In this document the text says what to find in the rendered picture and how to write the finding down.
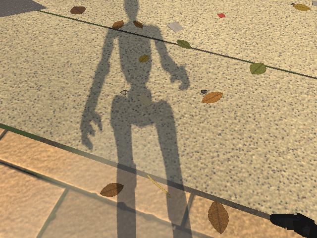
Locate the right robot hand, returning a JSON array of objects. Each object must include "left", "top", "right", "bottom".
[{"left": 269, "top": 213, "right": 317, "bottom": 238}]

